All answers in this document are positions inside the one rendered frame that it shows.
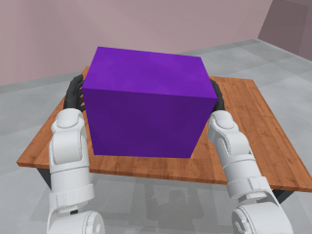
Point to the left robot hand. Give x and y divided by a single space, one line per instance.
73 97

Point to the carton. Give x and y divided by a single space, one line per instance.
146 104

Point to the robot left upper arm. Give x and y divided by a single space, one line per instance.
89 222

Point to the table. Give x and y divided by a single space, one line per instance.
274 154

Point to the right robot hand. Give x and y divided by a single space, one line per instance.
219 105

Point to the robot right upper arm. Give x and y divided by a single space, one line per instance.
260 218

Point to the left robot forearm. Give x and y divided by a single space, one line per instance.
69 166

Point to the right robot forearm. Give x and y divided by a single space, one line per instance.
244 180

